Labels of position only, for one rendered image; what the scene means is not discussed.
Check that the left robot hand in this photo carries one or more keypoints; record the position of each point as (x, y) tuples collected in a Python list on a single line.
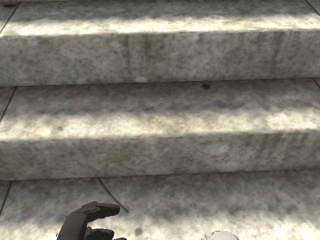
[(75, 225)]

